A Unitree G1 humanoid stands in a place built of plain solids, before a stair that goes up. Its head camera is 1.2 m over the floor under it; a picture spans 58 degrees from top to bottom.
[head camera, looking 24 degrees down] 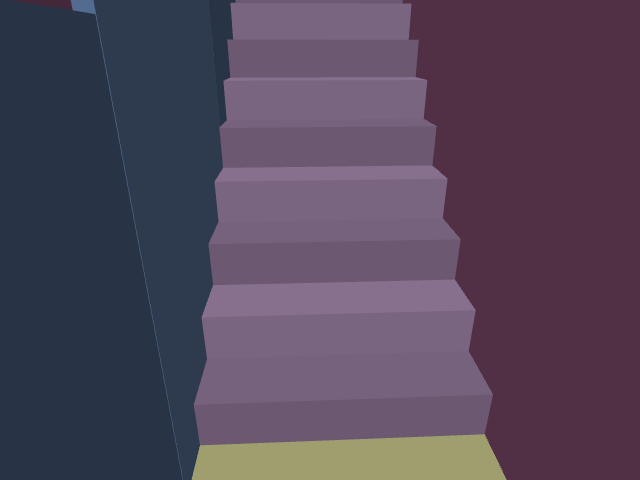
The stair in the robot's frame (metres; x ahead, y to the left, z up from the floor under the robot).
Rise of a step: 0.18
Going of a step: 0.22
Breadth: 0.96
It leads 3 degrees to the left of straight ahead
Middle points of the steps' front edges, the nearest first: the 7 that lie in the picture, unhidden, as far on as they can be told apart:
1.05 -0.08 0.18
1.27 -0.07 0.35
1.49 -0.06 0.53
1.71 -0.05 0.71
1.93 -0.04 0.88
2.15 -0.03 1.06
2.37 -0.02 1.24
